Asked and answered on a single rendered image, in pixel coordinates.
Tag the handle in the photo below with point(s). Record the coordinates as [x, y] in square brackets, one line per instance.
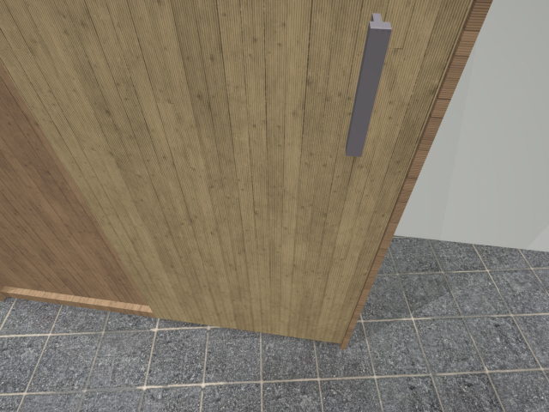
[376, 45]

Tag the wardrobe door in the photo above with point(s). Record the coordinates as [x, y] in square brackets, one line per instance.
[49, 238]
[208, 138]

